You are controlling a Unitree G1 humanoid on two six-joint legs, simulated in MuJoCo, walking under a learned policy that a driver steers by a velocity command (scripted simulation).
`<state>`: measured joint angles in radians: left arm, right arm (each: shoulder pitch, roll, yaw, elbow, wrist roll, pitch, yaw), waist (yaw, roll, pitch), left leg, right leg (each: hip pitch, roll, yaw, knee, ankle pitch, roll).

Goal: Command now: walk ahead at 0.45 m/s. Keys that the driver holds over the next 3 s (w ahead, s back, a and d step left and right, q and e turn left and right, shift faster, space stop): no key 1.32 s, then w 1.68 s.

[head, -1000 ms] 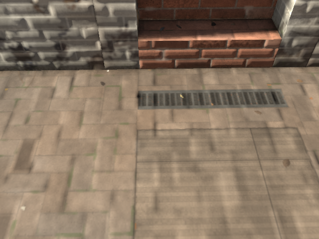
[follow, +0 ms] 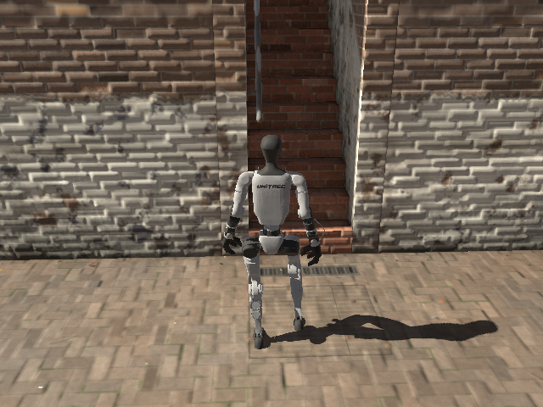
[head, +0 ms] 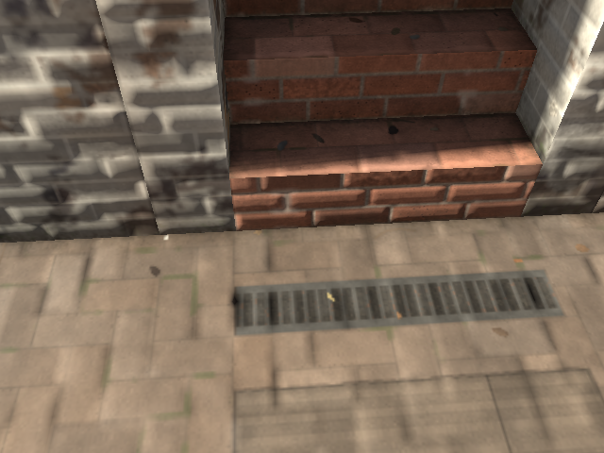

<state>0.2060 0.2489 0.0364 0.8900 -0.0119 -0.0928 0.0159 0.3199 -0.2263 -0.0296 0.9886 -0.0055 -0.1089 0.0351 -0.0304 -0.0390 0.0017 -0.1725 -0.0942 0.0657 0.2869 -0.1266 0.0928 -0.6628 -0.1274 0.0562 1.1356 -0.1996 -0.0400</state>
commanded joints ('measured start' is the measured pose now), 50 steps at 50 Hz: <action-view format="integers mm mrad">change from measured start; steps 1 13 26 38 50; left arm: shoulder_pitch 32 110 -97 -1 14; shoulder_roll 46 205 76 35 34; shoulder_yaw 13 52 7 12 14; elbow -42 -22 -12 74 129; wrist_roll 13 45 13 17 9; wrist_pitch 4 -20 46 64 84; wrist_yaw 8 -14 1 14 19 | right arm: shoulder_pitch -48 111 41 -11 23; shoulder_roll -129 -78 -45 -61 -42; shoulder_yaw -19 8 0 -10 -3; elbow -56 -14 40 67 86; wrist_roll -1 -11 -7 4 5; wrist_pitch -17 25 123 68 82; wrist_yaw -19 -44 -81 -75 -75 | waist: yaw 49 50 -26 31 27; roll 69 -51 -73 84 41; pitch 65 -230 -85 14 8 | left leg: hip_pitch -118 -88 18 -160 -104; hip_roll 275 130 118 156 135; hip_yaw -194 -84 -46 -106 -79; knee -195 467 263 108 140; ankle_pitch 140 123 -80 -147 -9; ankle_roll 169 -32 -102 -67 -70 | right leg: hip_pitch -9 721 244 457 494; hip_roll -37 -79 -35 99 94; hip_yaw -1 99 88 -48 -47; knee -152 -621 -894 -705 -668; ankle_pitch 159 900 -204 64 193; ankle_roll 29 -122 -126 -21 -15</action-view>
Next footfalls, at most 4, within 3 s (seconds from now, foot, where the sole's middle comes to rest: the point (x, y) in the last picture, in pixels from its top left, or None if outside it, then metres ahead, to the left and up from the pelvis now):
0.24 right None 0.30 -0.15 -0.78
0.56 left None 0.23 0.09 -0.78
2.06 left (265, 387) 0.68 0.09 -0.78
2.52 right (347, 311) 0.89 -0.12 -0.78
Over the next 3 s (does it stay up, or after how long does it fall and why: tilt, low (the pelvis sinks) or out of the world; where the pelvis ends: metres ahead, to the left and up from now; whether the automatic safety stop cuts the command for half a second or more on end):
stays up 0.81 -0.02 0.01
